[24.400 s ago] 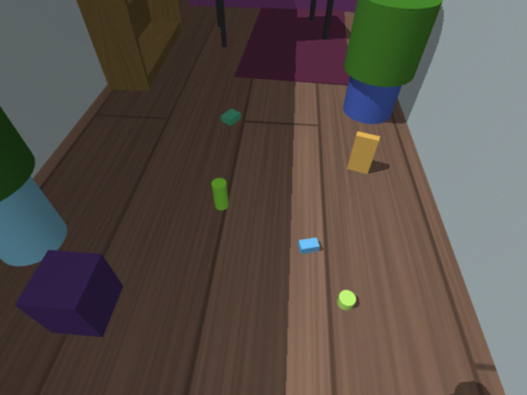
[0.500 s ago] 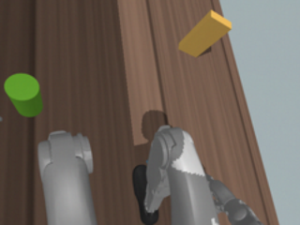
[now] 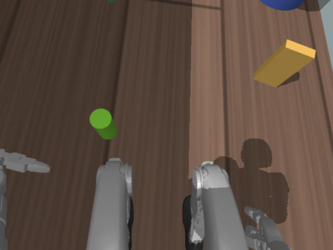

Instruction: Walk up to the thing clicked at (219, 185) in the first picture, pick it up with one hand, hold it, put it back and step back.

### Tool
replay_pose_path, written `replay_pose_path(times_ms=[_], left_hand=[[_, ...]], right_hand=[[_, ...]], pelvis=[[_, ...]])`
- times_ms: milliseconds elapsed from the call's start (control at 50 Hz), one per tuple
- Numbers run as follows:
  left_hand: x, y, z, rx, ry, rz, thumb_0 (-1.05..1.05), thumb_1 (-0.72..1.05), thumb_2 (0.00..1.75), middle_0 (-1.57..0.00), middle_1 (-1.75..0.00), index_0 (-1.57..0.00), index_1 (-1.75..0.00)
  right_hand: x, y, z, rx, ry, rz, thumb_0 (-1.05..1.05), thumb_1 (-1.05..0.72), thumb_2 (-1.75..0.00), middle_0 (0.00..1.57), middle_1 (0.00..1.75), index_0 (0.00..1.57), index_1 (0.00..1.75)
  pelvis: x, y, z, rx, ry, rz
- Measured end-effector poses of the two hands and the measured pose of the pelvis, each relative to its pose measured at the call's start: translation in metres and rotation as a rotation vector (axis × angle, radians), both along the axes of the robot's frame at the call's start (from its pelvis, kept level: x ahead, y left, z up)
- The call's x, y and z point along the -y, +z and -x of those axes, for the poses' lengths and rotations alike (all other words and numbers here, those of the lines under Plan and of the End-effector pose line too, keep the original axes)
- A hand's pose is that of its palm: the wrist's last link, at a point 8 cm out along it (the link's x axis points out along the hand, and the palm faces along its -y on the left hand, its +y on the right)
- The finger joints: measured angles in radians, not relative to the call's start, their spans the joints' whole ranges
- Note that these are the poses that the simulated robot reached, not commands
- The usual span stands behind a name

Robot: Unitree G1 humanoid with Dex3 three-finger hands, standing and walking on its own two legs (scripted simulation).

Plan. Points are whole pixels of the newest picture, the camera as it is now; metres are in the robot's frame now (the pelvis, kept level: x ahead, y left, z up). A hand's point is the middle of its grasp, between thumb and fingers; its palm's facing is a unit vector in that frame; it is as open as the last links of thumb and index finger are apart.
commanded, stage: home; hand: left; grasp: from the side
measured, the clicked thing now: (104, 125) +0.47 +0.24 -0.35
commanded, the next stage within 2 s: none
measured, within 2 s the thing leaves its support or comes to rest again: neither
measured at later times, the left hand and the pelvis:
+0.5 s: hand out of the picture +0.27 +0.25 +0.12, palm faces +0.22 -0.90 -0.37, open 17.4 cm; pelvis +0.06 +0.00 +0.22, yaw +5 degrees
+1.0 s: hand out of the picture +0.23 +0.20 +0.23, palm faces +0.22 -0.93 -0.29, open 17.6 cm; pelvis +0.09 +0.00 +0.29, yaw +7 degrees
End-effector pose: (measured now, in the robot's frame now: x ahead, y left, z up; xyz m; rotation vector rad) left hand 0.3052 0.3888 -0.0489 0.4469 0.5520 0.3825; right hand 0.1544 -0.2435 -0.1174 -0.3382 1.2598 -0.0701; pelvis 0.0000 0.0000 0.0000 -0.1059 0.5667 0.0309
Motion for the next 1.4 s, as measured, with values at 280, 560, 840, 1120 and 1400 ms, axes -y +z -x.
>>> replay_pose_path(times_ms=[280,560,840,1120,1400], left_hand=[[0.055,0.124,0.041,-0.128,0.092,0.105,-0.01,-0.51,0.08,-0.06,-0.06,-0.07,-0.06],[0.110,0.231,0.069,-0.206,0.093,0.211,-0.01,-0.54,0.06,-0.06,-0.06,-0.06,-0.05],[0.146,0.308,0.089,-0.126,0.037,0.263,-0.01,-0.58,0.04,-0.05,-0.05,-0.06,-0.05],[0.149,0.306,0.103,-0.148,0.057,0.279,-0.01,-0.56,0.05,-0.05,-0.05,-0.06,-0.05],[0.156,0.309,0.104,-0.144,0.042,0.278,-0.01,-0.56,0.05,-0.05,-0.06,-0.06,-0.05]], right_hand=[[0.002,0.164,-0.072,0.293,-0.011,0.027,0.01,-0.90,-0.90,0.20,0.31,0.21,0.31],[-0.012,0.284,-0.082,0.422,-0.047,0.033,0.01,-0.90,-0.90,0.20,0.31,0.21,0.31],[-0.031,0.335,-0.104,0.579,-0.048,-0.017,0.01,-0.89,-0.90,0.20,0.31,0.21,0.31],[-0.025,0.347,-0.113,0.627,0.013,-0.007,0.01,-0.89,-0.90,0.20,0.31,0.21,0.31],[-0.016,0.341,-0.093,0.591,-0.010,-0.012,0.01,-0.90,-0.90,0.20,0.31,0.21,0.31]], pelvis=[[0.008,0.137,-0.034,0.089,0.040,-0.040],[0.002,0.243,-0.071,0.268,0.075,-0.065],[-0.004,0.283,-0.090,0.396,0.081,-0.084],[0.002,0.288,-0.084,0.429,0.090,-0.093],[0.007,0.290,-0.080,0.441,0.084,-0.099]])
